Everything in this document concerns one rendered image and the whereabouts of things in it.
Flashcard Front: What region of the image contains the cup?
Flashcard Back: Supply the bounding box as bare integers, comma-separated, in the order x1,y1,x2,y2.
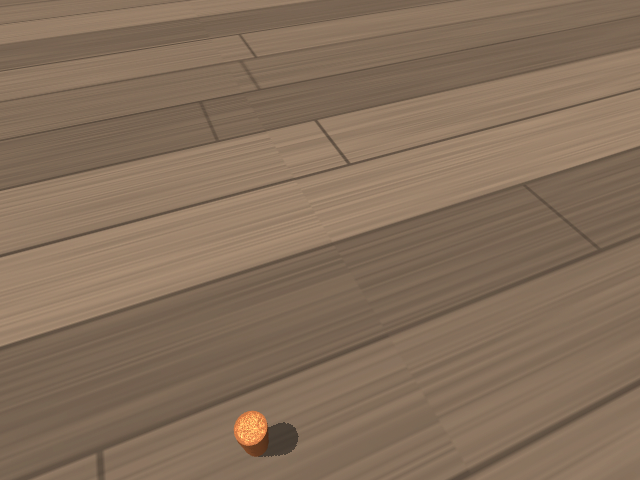
234,411,269,457

